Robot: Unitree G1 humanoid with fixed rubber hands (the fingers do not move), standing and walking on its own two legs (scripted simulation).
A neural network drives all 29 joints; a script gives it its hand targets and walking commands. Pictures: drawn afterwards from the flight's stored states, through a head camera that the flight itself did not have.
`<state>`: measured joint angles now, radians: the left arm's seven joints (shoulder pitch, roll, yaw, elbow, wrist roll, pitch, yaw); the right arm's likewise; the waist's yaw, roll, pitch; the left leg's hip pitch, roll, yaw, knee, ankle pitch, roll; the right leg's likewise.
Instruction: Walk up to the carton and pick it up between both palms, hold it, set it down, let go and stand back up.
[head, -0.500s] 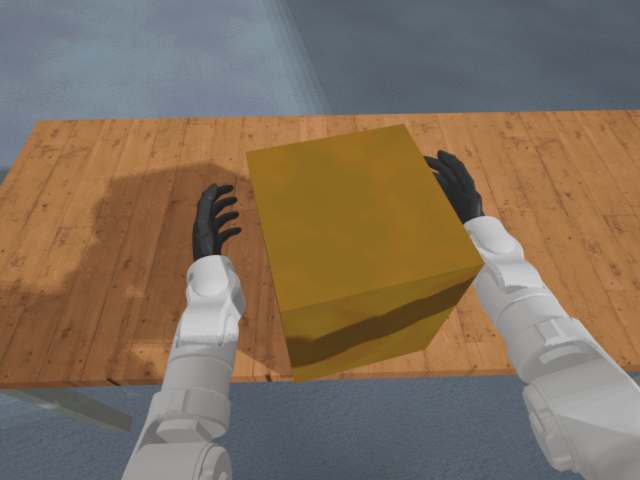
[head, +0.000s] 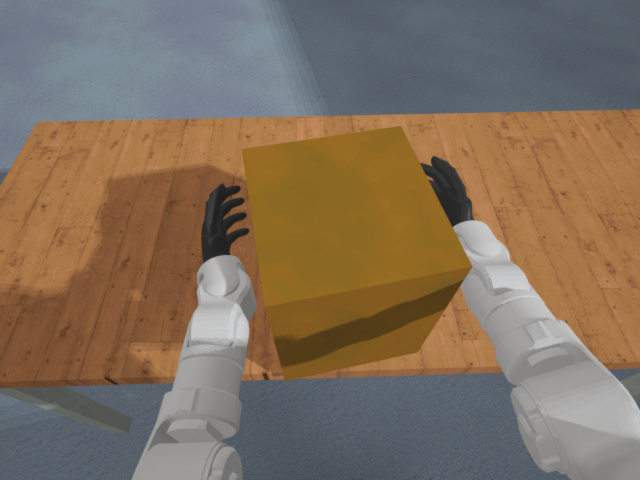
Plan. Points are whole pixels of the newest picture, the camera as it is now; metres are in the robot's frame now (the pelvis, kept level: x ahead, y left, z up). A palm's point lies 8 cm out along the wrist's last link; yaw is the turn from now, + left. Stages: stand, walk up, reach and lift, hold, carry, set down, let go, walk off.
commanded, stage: reach and lift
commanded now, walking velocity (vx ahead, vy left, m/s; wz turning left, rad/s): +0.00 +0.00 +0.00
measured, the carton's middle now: (339, 261) +0.39 +0.00 +0.02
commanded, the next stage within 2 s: none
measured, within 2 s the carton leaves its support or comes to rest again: leaves its support in 0.90 s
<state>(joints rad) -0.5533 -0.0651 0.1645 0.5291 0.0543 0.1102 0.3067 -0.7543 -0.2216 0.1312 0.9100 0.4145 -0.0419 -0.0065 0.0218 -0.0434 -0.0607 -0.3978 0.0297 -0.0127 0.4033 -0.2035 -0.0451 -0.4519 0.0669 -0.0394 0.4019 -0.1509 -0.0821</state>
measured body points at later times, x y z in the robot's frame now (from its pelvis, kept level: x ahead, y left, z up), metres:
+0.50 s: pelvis +0.00 +0.00 +0.00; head +0.07 +0.01 +0.44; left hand +0.40 +0.16 +0.06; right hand +0.44 -0.14 +0.06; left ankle -0.01 +0.15 -0.74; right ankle +0.02 -0.06 -0.74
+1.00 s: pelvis +0.00 -0.01 +0.00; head +0.05 +0.00 +0.45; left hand +0.39 +0.17 +0.07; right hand +0.43 -0.13 +0.07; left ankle -0.01 +0.15 -0.74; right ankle +0.02 -0.06 -0.74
